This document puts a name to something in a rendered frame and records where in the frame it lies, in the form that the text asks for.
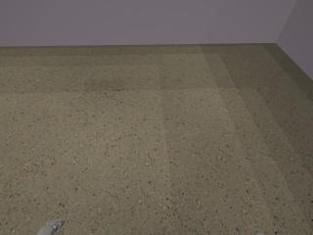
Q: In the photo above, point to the robot left hand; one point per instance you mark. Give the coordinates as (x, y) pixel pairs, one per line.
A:
(51, 227)

